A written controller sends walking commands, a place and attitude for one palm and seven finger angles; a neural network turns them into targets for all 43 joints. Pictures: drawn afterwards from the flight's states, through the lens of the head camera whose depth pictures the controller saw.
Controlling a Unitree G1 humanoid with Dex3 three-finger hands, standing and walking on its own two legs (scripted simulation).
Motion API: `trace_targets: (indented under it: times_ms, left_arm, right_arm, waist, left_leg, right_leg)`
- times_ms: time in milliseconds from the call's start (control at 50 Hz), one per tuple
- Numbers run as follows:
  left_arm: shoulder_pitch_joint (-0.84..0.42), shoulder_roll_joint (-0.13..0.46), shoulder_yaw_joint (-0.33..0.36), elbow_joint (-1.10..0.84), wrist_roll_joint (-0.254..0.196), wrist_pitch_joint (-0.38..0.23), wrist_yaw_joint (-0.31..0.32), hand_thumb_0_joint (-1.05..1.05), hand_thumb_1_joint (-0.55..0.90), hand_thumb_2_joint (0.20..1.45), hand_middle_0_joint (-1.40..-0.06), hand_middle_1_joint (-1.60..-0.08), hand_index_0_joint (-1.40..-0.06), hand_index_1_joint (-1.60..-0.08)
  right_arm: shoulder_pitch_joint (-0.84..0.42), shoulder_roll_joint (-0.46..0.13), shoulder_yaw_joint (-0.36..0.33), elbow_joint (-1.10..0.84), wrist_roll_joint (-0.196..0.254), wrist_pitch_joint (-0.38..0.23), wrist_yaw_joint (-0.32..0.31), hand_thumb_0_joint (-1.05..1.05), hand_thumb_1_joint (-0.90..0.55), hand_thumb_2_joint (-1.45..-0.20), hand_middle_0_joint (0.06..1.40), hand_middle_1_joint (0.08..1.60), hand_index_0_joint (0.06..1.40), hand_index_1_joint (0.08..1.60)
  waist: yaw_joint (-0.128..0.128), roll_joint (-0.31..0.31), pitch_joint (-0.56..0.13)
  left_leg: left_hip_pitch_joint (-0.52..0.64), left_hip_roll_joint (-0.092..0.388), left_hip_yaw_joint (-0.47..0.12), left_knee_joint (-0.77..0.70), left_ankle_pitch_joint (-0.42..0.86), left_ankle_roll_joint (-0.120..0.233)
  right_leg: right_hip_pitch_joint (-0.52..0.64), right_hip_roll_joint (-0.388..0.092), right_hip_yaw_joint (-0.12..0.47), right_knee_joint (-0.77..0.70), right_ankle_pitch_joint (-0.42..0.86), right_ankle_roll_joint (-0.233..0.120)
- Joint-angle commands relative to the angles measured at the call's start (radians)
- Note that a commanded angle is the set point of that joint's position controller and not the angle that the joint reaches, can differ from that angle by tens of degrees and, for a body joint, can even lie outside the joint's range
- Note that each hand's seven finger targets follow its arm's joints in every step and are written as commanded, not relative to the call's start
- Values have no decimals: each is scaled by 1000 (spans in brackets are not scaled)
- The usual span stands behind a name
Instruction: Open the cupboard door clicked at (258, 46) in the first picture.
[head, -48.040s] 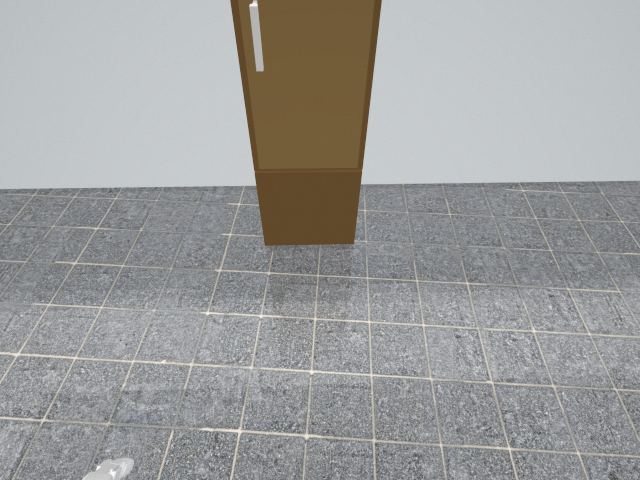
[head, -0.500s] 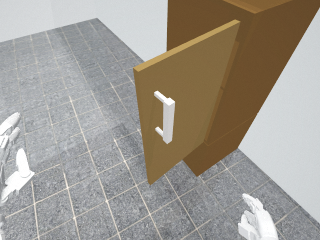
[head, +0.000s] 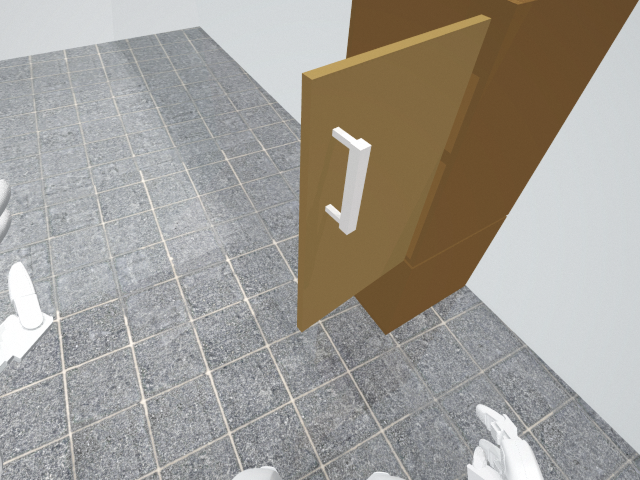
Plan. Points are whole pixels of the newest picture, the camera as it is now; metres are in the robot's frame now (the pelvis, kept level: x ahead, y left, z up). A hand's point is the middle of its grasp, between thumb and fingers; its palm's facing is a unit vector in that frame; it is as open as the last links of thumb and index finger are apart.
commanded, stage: step back with the hand held close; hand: left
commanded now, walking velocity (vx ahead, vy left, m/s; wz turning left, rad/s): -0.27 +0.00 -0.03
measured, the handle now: (344, 183) +0.48 +0.00 +0.11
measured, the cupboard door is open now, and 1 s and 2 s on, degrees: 96 96 96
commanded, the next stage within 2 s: stop stepping back and stand still in 0.34 s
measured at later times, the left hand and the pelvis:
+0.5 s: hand (48, 445) +0.12 +0.20 +0.19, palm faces +0.25 -0.82 -0.51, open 7.4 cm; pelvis -0.12 -0.03 +0.01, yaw -4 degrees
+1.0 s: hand out of the picture +0.05 +0.23 +0.19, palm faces +0.39 -0.81 -0.45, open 7.4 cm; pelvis -0.16 -0.02 +0.01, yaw -4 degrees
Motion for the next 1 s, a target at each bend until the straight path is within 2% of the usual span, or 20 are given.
trace_targets:
  times_ms: [0,40,80,160,300,360,400,440,480,540,600,640,680,720,760,800,840,880,920,980]
  left_arm:
    - [-10,233,162,-233,-22,-80,36,0,900,900,-200,-300,-200,-300]
    - [-2,239,203,-260,-1,-97,38,0,900,900,-200,-300,-200,-300]
    - [-50,261,219,-302,4,-106,39,0,900,900,-200,-300,-200,-300]
    - [43,186,150,-190,-26,-80,30,0,900,900,-200,-300,-200,-300]
    - [-53,186,79,-259,-54,-59,12,0,900,900,-200,-300,-200,-300]
    - [9,273,162,-314,-73,-79,-3,0,900,900,-200,-300,-200,-300]
    - [31,347,238,-327,-85,-97,-5,0,900,900,-200,-300,-200,-300]
    - [46,388,297,-334,-86,-109,9,0,900,900,-200,-300,-200,-300]
    - [140,338,278,-268,-71,-74,-4,0,900,900,-200,-300,-200,-300]
    - [131,245,206,-193,-81,-20,-10,0,900,900,-200,-300,-200,-300]
    - [20,224,140,-96,-75,-13,-6,0,900,900,-200,-300,-200,-300]
    - [24,233,135,-9,-62,-9,-1,0,900,900,-200,-300,-200,-300]
    - [-34,216,98,-70,-55,-17,-10,0,900,900,-200,-300,-200,-300]
    - [-33,224,103,-127,-52,-25,-11,0,900,900,-200,-300,-200,-300]
    - [5,256,125,-196,-53,-32,-9,0,900,900,-200,-300,-200,-300]
    - [7,261,136,-243,-50,-39,-4,0,900,900,-200,-300,-200,-300]
    - [-25,286,165,-269,-38,-50,4,0,900,900,-200,-300,-200,-300]
    - [-35,247,146,-184,-33,-55,10,0,900,900,-200,-300,-200,-300]
    - [-52,232,142,-111,-30,-61,11,0,900,900,-200,-300,-200,-300]
    - [-28,232,129,-62,-32,-54,3,0,900,900,-200,-300,-200,-300]
  right_arm:
    - [-85,-138,-59,-161,-5,-55,-20,0,-900,-900,200,300,200,300]
    - [-110,-166,-68,-173,-11,-69,-30,0,-900,-900,200,300,200,300]
    - [-82,-123,-76,-154,-28,-95,-22,0,-900,-900,200,300,200,300]
    - [-77,-118,-84,-116,-12,-131,-9,0,-900,-900,200,300,200,300]
    - [-100,-132,-71,-65,-18,-146,9,0,-900,-900,200,300,200,300]
    - [-135,-112,-65,-91,-15,-118,20,0,-900,-900,200,300,200,300]
    - [-177,-93,-50,-110,-4,-92,16,0,-900,-900,200,300,200,300]
    - [-178,-84,-39,-113,-4,-87,8,0,-900,-900,200,300,200,300]
    - [-154,-81,-39,-142,21,-74,-2,0,-900,-900,200,300,200,300]
    - [-129,-94,-31,-120,10,-60,-10,0,-900,-900,200,300,200,300]
    - [-64,-149,-50,-93,17,-81,-25,0,-900,-900,200,300,200,300]
    - [-70,-152,-48,-91,13,-93,-26,0,-900,-900,200,300,200,300]
    - [-79,-146,-45,-101,6,-92,-26,0,-900,-900,200,300,200,300]
    - [-99,-138,-50,-119,3,-95,-24,0,-900,-900,200,300,200,300]
    - [-100,-116,-52,-124,3,-93,-19,0,-900,-900,200,300,200,300]
    - [-101,-126,-60,-111,8,-94,-16,0,-900,-900,200,300,200,300]
    - [-91,-114,-49,-106,6,-108,-16,0,-900,-900,200,300,200,300]
    - [-52,-100,-37,-91,2,-122,-27,0,-900,-900,200,300,200,300]
    - [-35,-126,-44,-79,-2,-134,-38,0,-900,-900,200,300,200,300]
    - [-17,-122,-49,-83,0,-138,-36,0,-900,-900,200,300,200,300]
  waist:
    - [-14,79,-110]
    - [6,402,-105]
    - [-3,276,-132]
    - [3,132,-134]
    - [12,268,-262]
    - [37,180,-360]
    - [37,-28,-328]
    - [45,-51,-298]
    - [26,-145,-276]
    - [-32,15,-202]
    - [-31,157,-151]
    - [-10,136,-116]
    - [-14,130,-100]
    - [-8,42,-71]
    - [-9,-85,-89]
    - [5,-84,-38]
    - [1,5,-50]
    - [-20,63,-41]
    - [-8,193,-88]
    - [-9,204,-167]
  left_leg:
    - [20,107,-166,-241,-148,14]
    - [-339,310,-412,-572,-397,93]
    - [-268,375,-438,-599,-206,128]
    - [51,318,-306,-494,56,101]
    - [303,246,-195,-537,295,13]
    - [416,194,-116,-390,556,-32]
    - [364,96,-12,-198,307,-45]
    - [186,21,9,39,54,-70]
    - [21,20,-5,122,61,-52]
    - [183,39,16,-101,315,-36]
    - [330,167,-141,-247,565,35]
    - [273,205,-231,-286,527,68]
    - [164,197,-253,-374,314,36]
    - [115,138,-193,-396,15,-1]
    - [169,47,-67,-141,110,-41]
    - [82,35,-58,121,109,-50]
    - [25,62,-62,75,68,-41]
    - [113,77,-38,-192,213,-34]
    - [266,123,-118,-304,543,-10]
    - [366,205,-215,-287,811,37]
  right_leg:
    - [6,-111,166,-150,-324,-40]
    - [312,51,38,296,-200,20]
    - [249,69,87,551,-292,16]
    - [75,50,62,368,-356,19]
    - [190,93,-5,-74,-357,-8]
    - [227,55,28,-279,-118,-34]
    - [132,-120,159,-318,116,-60]
    - [135,-259,214,-299,331,-97]
    - [292,-228,143,-163,638,-87]
    - [190,-176,62,-111,451,-55]
    - [71,-24,18,-20,36,44]
    - [72,5,39,-75,-132,44]
    - [171,10,21,-105,-219,14]
    - [185,-15,59,-234,-298,-24]
    - [103,-150,215,-376,-387,-91]
    - [59,-273,306,-418,-271,-166]
    - [162,-261,243,-324,3,-159]
    - [212,-187,150,-207,190,-97]
    - [178,-44,58,-86,117,-10]
    - [154,15,29,-31,-41,18]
